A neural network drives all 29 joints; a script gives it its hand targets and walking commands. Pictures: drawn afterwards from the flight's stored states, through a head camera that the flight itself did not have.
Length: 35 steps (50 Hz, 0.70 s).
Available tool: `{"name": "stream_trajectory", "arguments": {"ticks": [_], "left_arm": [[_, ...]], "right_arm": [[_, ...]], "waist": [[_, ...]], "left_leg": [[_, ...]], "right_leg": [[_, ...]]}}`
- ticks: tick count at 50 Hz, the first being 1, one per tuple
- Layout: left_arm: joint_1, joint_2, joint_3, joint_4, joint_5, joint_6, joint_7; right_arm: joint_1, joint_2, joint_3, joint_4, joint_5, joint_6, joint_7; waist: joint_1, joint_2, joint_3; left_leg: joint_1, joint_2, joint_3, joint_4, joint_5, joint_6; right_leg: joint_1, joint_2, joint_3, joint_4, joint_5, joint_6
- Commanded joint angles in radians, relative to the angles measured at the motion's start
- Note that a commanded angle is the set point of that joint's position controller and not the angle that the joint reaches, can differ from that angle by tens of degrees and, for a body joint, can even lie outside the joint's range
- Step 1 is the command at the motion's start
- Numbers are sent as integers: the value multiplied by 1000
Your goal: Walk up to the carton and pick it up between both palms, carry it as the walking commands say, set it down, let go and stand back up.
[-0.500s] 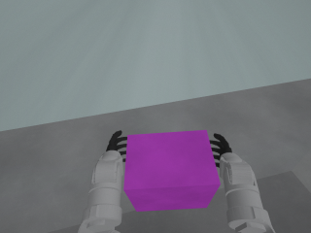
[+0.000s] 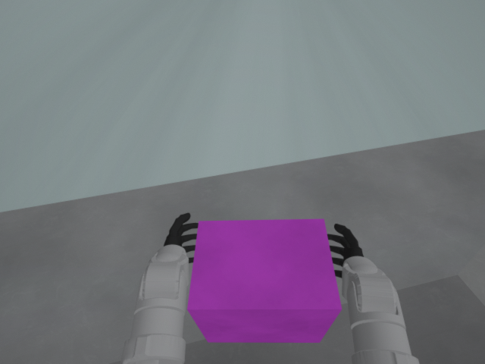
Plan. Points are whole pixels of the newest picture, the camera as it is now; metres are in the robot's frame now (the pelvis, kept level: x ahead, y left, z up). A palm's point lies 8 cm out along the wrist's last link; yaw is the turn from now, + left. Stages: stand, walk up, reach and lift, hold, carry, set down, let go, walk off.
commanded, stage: hold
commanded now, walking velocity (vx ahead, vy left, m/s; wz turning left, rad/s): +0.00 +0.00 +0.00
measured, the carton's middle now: (262, 284) +0.27 +0.00 -0.03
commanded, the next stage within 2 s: carry in 0.54 s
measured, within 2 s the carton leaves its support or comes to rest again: neither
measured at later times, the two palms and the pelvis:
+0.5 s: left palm (173, 259) +0.27 +0.15 +0.05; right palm (352, 265) +0.27 -0.15 +0.04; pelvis -0.01 -0.01 -0.01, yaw +0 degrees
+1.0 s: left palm (189, 221) +0.32 +0.12 +0.10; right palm (376, 239) +0.29 -0.18 +0.09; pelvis +0.04 -0.01 -0.01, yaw -6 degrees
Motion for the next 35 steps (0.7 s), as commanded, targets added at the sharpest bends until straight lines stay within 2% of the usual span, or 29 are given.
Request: {"name": "stream_trajectory", "arguments": {"ticks": [1,3,4,5,6,7,8,11,12,13,14,15,17,18,19,20,22,23,25,26,27,28,29,30,31,32,33,34,35], "left_arm": [[-523,-1026,-640,-82,-315,-35,-286],[-506,-1025,-610,-30,-299,-30,-292],[-509,-1015,-611,-37,-302,-25,-295],[-506,-1010,-593,-19,-296,-33,-299],[-548,-999,-593,-35,-289,-35,-301],[-537,-993,-600,-23,-297,-32,-304],[-574,-993,-599,-32,-296,-38,-309],[-595,-993,-575,7,-285,-41,-324],[-582,-997,-566,37,-286,-32,-324],[-634,-1001,-578,13,-300,-43,-329],[-613,-1001,-559,44,-289,-38,-333],[-643,-1015,-586,20,-299,-51,-339],[-675,-1005,-590,-6,-302,-51,-335],[-649,-1007,-580,23,-302,-48,-334],[-642,-987,-579,30,-296,-44,-342],[-661,-988,-580,33,-294,-49,-344],[-666,-1001,-557,61,-288,-48,-348],[-671,-996,-552,74,-285,-50,-352],[-656,-1014,-542,96,-282,-38,-349],[-683,-1000,-556,60,-292,-53,-342],[-723,-993,-598,27,-290,-57,-331],[-694,-1018,-615,6,-307,-45,-322],[-649,-1025,-612,31,-296,-29,-311],[-691,-1022,-634,-19,-321,-19,-305],[-692,-1019,-639,-48,-325,-11,-292],[-700,-1021,-645,-67,-331,5,-278],[-707,-1021,-653,-92,-340,19,-265],[-700,-1018,-669,-146,-361,34,-256],[-724,-1024,-679,-167,-360,44,-246]], "right_arm": [[-681,969,623,-152,322,-82,275],[-737,973,635,-179,323,-87,268],[-731,951,629,-174,326,-85,268],[-776,949,637,-199,337,-88,267],[-759,980,618,-147,328,-83,269],[-712,966,595,-107,314,-78,268],[-737,987,596,-109,325,-84,267],[-810,1009,607,-125,333,-87,267],[-807,992,591,-107,335,-86,265],[-817,1020,582,-78,339,-90,267],[-835,996,576,-87,336,-88,268],[-848,1003,590,-103,337,-99,266],[-825,1033,585,-48,339,-88,270],[-811,1025,569,-34,328,-90,266],[-783,1014,560,-25,316,-86,259],[-849,1016,570,-67,327,-98,259],[-852,1015,552,-35,319,-94,259],[-878,1023,572,-57,329,-101,262],[-823,1005,528,4,310,-85,265],[-826,1025,550,10,320,-93,269],[-882,978,572,-43,287,-107,284],[-887,991,604,-94,308,-97,275],[-907,991,625,-120,331,-85,270],[-860,1003,624,-87,336,-67,268],[-889,1007,649,-126,353,-55,266],[-921,1001,657,-157,360,-41,260],[-918,997,663,-178,381,-29,256],[-882,1004,666,-188,393,-12,250],[-904,1016,681,-202,410,-3,249]], "waist": [[-5,-23,-345],[8,-21,-328],[-1,-8,-302],[17,-19,-297],[25,-5,-315],[2,-40,-274],[10,-11,-299],[27,-40,-278],[18,-12,-253],[22,-5,-285],[25,-32,-262],[18,-2,-327],[15,-16,-311],[12,-48,-328],[1,-26,-296],[10,-30,-289],[13,-30,-279],[25,-22,-291],[2,-20,-250],[3,-17,-263],[-17,-3,-437],[0,-16,-468],[11,-13,-449],[11,-31,-411],[17,-97,-387],[21,-147,-346],[20,-168,-336],[12,-149,-349],[0,-100,-367]], "left_leg": [[86,-45,-38,-52,199,9],[75,-54,-30,-45,161,14],[55,-50,-28,-51,158,12],[34,-49,-30,-45,134,17],[43,-52,-22,-43,111,18],[23,-41,-35,-50,85,20],[14,-45,-24,-44,79,17],[0,-45,-5,-31,3,26],[-8,-44,-6,-39,1,24],[-14,-42,-10,-37,-4,22],[-8,-41,-8,-36,4,24],[3,-47,-9,-31,32,21],[16,-44,-2,-31,33,23],[23,-39,-13,-33,48,23],[2,-45,-6,-35,18,23],[-22,-47,2,-28,-15,21],[-4,-45,1,-26,-64,22],[-16,-47,4,-27,-46,24],[-28,-39,-11,-48,-63,20],[-1,-39,-10,-44,-16,22],[-81,141,-69,35,59,12],[-127,131,-58,91,73,18],[-166,111,-41,84,-41,21],[-239,93,-52,75,-213,25],[-302,65,-29,126,-286,17],[-322,35,34,173,-294,7],[-289,1,105,207,-231,-5],[-253,15,105,190,-178,-2],[-115,24,93,59,-140,19]], "right_leg": [[62,65,28,-58,147,-15],[49,59,32,-61,116,-14],[60,58,28,-62,126,-12],[62,54,31,-60,104,-10],[56,50,36,-65,77,-9],[50,51,33,-64,65,-7],[66,49,34,-62,63,-6],[55,38,40,-72,-23,2],[49,40,37,-71,-14,-3],[49,39,38,-67,-26,-5],[44,38,32,-71,-24,4],[71,42,34,-66,6,1],[55,40,36,-63,7,4],[54,44,34,-64,14,4],[64,40,38,-72,-4,3],[62,38,42,-71,-41,1],[33,35,45,-73,-108,-3],[43,36,41,-77,-83,-3],[31,42,30,-72,-88,-3],[29,41,29,-67,-31,-6],[-14,-124,1,82,24,-28],[17,-128,26,71,4,-49],[3,-137,43,41,-142,-62],[-6,-152,82,-10,-313,-73],[3,-191,156,-71,-399,-98],[-33,-234,224,-138,-489,-123],[-58,-282,268,-177,-511,-144],[-77,-284,243,-180,-474,-146],[-136,-223,142,-106,-303,-119]]}}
